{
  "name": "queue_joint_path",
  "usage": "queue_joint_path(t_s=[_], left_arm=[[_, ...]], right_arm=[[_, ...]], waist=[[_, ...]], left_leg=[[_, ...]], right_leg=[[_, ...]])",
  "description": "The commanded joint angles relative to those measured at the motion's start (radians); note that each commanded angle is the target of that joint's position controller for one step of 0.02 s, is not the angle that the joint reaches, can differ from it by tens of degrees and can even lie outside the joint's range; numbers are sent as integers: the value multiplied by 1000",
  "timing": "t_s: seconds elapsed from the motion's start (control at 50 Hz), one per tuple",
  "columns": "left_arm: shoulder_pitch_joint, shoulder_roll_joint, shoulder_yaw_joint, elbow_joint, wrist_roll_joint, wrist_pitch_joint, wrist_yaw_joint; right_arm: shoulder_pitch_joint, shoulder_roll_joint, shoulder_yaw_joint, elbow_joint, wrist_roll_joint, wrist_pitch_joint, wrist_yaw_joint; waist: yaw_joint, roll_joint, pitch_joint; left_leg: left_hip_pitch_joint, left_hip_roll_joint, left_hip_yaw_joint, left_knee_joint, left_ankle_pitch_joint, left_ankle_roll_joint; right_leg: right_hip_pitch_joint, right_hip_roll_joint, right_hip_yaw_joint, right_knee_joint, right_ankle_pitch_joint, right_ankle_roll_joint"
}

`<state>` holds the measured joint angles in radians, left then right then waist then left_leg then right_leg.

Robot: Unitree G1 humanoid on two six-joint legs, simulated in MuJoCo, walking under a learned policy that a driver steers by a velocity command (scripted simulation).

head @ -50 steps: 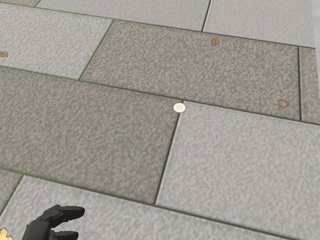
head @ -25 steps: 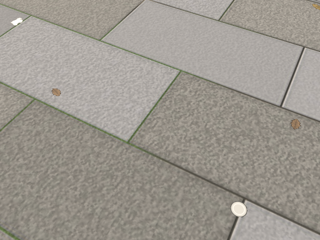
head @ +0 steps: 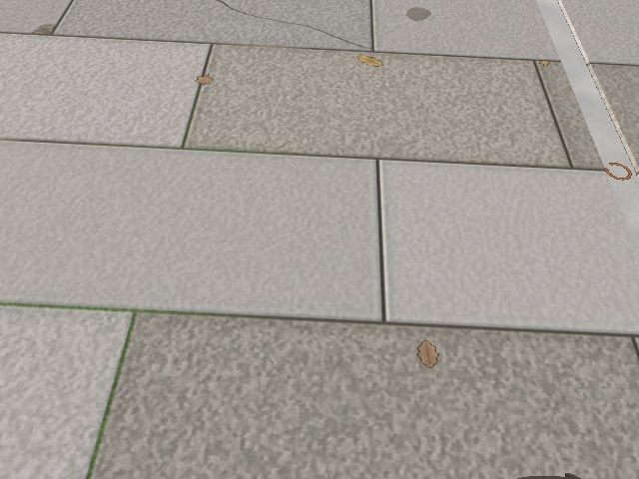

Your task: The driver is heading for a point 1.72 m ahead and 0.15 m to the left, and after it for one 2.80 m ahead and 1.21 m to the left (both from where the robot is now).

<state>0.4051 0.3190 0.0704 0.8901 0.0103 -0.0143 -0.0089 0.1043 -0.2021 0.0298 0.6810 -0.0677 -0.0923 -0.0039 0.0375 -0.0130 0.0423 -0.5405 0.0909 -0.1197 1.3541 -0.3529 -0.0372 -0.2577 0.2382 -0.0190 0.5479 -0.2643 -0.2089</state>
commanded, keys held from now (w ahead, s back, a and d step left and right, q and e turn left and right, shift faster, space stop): w+e+shift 0.18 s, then w+shift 0.32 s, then w+q+shift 0.50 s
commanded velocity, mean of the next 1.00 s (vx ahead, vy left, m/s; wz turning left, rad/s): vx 1.00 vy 0.00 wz -0.10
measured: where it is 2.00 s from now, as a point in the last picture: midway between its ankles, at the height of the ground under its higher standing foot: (323, 105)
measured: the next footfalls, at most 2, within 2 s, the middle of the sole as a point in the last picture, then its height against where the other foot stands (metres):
left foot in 0.26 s outside the picture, level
right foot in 0.68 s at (411, 364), level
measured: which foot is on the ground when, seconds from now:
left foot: up 0.00-0.24, down 0.26-0.70, up 0.72-1.00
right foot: down 0.00-0.24, up 0.26-0.66, down 0.68-1.00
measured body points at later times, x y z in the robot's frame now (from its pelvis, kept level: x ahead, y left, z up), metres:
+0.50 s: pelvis +0.45 +0.05 +0.02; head +0.47 +0.05 +0.47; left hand +0.74 +0.22 -0.05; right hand +0.31 -0.21 -0.10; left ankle +0.43 +0.18 -0.72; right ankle +0.47 -0.09 -0.65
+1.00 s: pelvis +0.89 -0.09 +0.01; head +0.91 -0.08 +0.46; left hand +0.87 +0.21 -0.12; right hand +1.08 -0.37 -0.07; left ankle +1.08 +0.01 -0.65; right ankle +0.73 -0.17 -0.72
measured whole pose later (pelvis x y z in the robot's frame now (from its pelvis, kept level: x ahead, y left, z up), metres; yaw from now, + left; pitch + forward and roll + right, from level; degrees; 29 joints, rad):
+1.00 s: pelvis +0.89 -0.09 +0.01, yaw -3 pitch +1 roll -2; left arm 0.47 0.32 0.06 0.91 0.02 -0.12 0.00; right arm 0.09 -0.33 -0.05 0.71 -0.02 -0.01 0.08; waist 0.05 0.03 0.01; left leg -0.81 0.10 0.08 0.94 0.01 0.10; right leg 0.13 0.03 -0.25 0.22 -0.37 0.01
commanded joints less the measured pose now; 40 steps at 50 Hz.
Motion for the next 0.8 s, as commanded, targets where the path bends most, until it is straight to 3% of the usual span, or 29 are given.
queue_joint_path(t_s=[0.02, 0.06, 0.1, 0.16, 0.2, 0.22, 0.24, 0.26, 0.28, 0.3, 0.32, 0.34, 0.36, 0.38, 0.42, 0.5, 0.54, 0.58, 0.62, 0.64, 0.66, 0.68, 0.7, 0.72, 0.74, 0.76, 0.8], left_arm=[[-74, 140, 30, -107, -6, -61, 7], [-49, 143, 37, -108, -6, -69, 4], [-10, 155, 48, -105, -15, -68, -6], [25, 168, 59, -104, -16, -63, -7], [5, 189, 64, -111, -10, -63, 3], [-3, 215, 67, -109, 0, -65, 2], [-52, 227, 66, -114, 6, -70, -2], [-80, 134, 39, -134, 13, -84, -1], [51, -30, -5, -180, -27, -88, -7], [53, 30, -18, -163, -7, -79, 0], [-48, 79, -10, -157, 11, -67, -1], [-121, 84, -12, -172, 25, -64, -13], [-180, 75, -15, -192, 33, -59, -25], [-192, 51, -23, -213, 39, -51, -37], [-214, 22, -39, -235, 39, -38, -45], [-394, 33, -61, -324, 39, -40, -59], [-469, 17, -78, -349, 35, -48, -76], [-507, 10, -87, -358, 26, -56, -77], [-481, 46, -73, -343, 32, -59, -55], [-393, 77, -58, -318, 38, -62, -40], [-204, 104, -40, -257, 43, -64, -23], [-34, 153, -16, -209, 56, -66, -2], [75, 243, 11, -196, 86, -73, 17], [64, 253, 16, -210, 70, -62, 14], [-29, 174, 7, -203, 52, -59, 12], [-88, 103, -7, -193, 42, -68, 10], [-118, 56, -14, -166, 34, -82, 11]], right_arm=[[15, -150, -30, -82, -9, 32, 6], [-105, -124, -17, -130, 13, 31, 18], [-163, -110, -10, -150, 35, 28, 22], [-205, -138, -18, -175, 45, 21, 18], [-114, -187, -39, -149, 42, 15, 8], [15, -234, -61, -112, 43, 10, -3], [214, -268, -82, -62, 42, 6, -18], [434, -324, -107, -20, 20, 0, -38], [403, -414, -126, -10, -22, -1, -32], [303, -354, -130, -17, 1, 7, -15], [216, -248, -113, -30, 13, 9, -5], [200, -205, -104, -10, 15, 10, 2], [222, -189, -99, 20, 12, 6, 3], [255, -164, -89, 57, 14, -2, 3], [301, -148, -83, 107, 33, -20, 11], [313, -190, -89, 135, 49, -37, 16], [335, -193, -87, 150, 65, -37, 21], [366, -234, -94, 167, 68, -37, 24], [388, -284, -103, 184, 66, -31, 21], [402, -311, -108, 195, 64, -26, 16], [394, -328, -111, 199, 63, -17, 9], [378, -306, -105, 189, 64, -15, 8], [428, -151, -75, 149, 67, -17, 11], [467, -139, -75, 114, 101, -10, 13], [351, -202, -92, 108, 86, 2, 8], [289, -181, -86, 101, 76, 6, 15], [288, -140, -83, 114, 57, 33, 31]], waist=[[-84, 114, 70], [-36, 68, 78], [19, 20, 41], [57, -33, 0], [13, -40, -65], [-52, -36, -152], [-175, -25, -240], [-261, 48, -352], [-123, 392, -422], [-98, 343, -355], [-99, 163, -210], [-97, 51, -132], [-93, 34, -91], [-72, 66, -61], [-50, 96, -26], [-41, 80, 61], [-48, 64, 71], [-52, 69, 92], [-32, 75, 36], [14, 95, -43], [106, 105, -146], [187, 97, -235], [151, -125, -390], [107, -226, -517], [83, -109, -323], [59, -62, -166], [-10, -55, -63]], left_leg=[[-49, 46, 77, -240, 55, -44], [14, 34, 104, -458, 248, -47], [63, -9, 124, -631, 412, -29], [99, -53, 110, -778, 443, -5], [229, -94, 105, -848, 371, 14], [350, -116, 116, -830, 279, 32], [547, -93, 127, -827, 228, 49], [777, 62, -35, -803, -57, 77], [956, 328, -627, -1017, -346, 179], [882, 328, -837, -1115, -511, 228], [741, 279, -642, -1109, -469, 222], [620, 227, -483, -1105, -291, 211], [548, 182, -368, -1107, -161, 193], [496, 151, -292, -1122, -95, 184], [466, 139, -222, -1158, 2, 186], [388, 111, -24, -1277, 194, 191], [301, 67, 42, -1348, 341, 184], [300, 98, 43, -1365, 533, 194], [434, 102, 64, -1244, 871, 187], [484, 104, 71, -1092, 1061, 176], [451, 87, 81, -853, 1099, 162], [270, 42, 84, -575, 887, 149], [29, -57, 106, -179, 197, 145], [-123, -119, 38, 51, -95, 154], [-215, -54, 31, 67, 21, 160], [-228, -19, 43, 6, 90, 153], [-160, 22, 45, -49, 104, 132]], right_leg=[[-165, -264, 438, -399, 73, -154], [-190, -213, 382, -395, 177, -115], [-107, -197, 371, -368, 306, -69], [60, -235, 411, -298, 459, -29], [150, -249, 420, -178, 648, 12], [194, -254, 404, -29, 784, 33], [138, -233, 366, 198, 784, 54], [-20, -191, 305, 522, 551, 63], [-347, -59, 205, 802, -215, 106], [-488, -135, 183, 876, -150, 83], [-504, -199, 156, 851, -43, 87], [-477, -223, 143, 795, 4, 95], [-461, -240, 149, 750, -2, 99], [-452, -249, 162, 715, -10, 105], [-481, -257, 175, 660, -27, 115], [-514, -266, 119, 400, 144, 142], [-339, -279, -10, 209, 267, 140], [-209, -270, -35, 122, 306, 130], [-125, -224, -46, 59, 246, 117], [-13, -190, -44, 47, 176, 107], [196, -166, -41, 25, 129, 100], [448, -261, 38, 38, 74, 94], [676, -567, 403, -13, -300, 65], [694, -722, 827, -216, -473, 15], [553, -652, 709, -255, -468, 29], [400, -612, 540, -266, -301, 37], [210, -545, 331, -324, -84, 63]])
